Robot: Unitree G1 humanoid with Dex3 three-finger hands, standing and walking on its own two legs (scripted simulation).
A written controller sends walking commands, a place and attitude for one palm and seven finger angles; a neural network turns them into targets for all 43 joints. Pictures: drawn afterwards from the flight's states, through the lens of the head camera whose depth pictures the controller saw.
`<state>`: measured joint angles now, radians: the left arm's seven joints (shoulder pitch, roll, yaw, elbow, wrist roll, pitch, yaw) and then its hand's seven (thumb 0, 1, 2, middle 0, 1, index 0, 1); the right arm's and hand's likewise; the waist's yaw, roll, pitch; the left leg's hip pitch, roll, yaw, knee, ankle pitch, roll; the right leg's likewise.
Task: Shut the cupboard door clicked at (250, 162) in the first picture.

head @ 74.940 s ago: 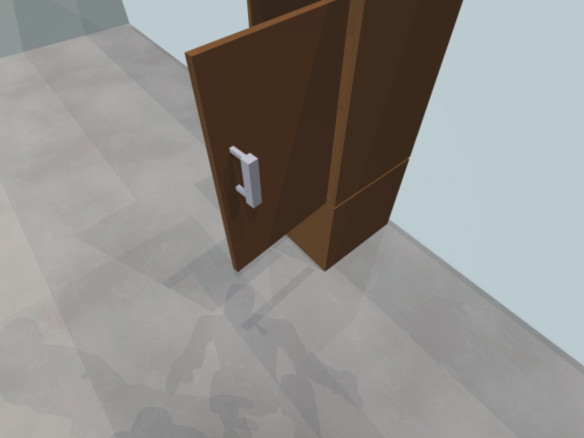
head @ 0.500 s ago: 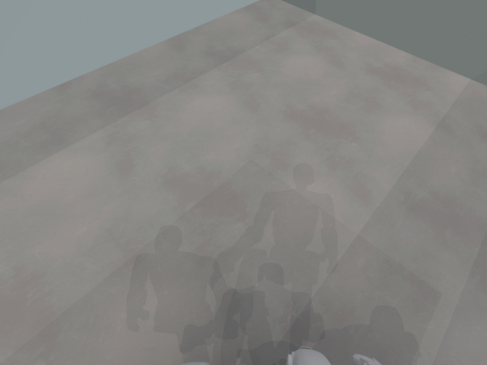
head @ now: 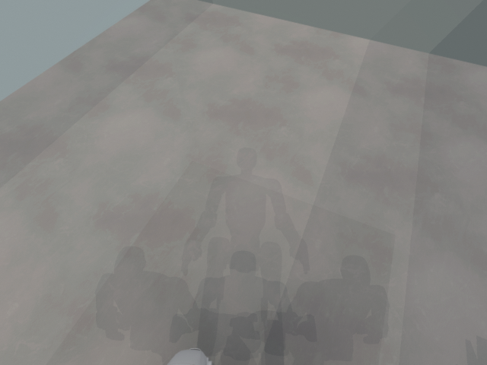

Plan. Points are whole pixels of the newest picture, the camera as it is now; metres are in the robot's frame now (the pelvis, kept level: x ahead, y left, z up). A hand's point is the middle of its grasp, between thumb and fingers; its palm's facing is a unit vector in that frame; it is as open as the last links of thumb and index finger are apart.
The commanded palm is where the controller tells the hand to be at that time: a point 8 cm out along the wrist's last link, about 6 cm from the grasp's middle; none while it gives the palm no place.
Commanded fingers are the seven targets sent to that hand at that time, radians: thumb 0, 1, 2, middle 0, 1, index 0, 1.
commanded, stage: turn to face it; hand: left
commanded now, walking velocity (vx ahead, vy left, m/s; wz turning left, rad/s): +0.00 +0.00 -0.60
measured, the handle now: out of the picture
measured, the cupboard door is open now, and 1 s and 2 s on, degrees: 4 4 4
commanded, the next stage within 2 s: none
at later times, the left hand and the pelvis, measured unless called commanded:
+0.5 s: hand (161, 327) +0.19 +0.17 -0.15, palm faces -0.30 -0.91 -0.29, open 7.3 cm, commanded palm none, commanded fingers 0.00 0.90 0.90 -0.20 -0.30 -0.20 -0.30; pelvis +0.01 +0.01 -0.01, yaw -19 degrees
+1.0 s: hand (168, 311) +0.23 +0.17 -0.17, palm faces -0.51 -0.83 -0.20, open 7.4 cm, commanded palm none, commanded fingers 0.00 0.90 0.90 -0.20 -0.30 -0.20 -0.30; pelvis +0.04 +0.03 +0.00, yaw -35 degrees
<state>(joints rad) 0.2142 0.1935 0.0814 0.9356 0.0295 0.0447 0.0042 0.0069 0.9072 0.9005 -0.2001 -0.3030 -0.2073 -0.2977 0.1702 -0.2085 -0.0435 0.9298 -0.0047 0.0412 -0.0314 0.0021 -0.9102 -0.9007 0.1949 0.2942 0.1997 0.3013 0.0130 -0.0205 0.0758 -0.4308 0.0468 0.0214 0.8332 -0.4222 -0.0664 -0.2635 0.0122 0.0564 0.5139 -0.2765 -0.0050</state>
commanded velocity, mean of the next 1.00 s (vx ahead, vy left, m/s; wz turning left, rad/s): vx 0.00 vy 0.00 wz -0.60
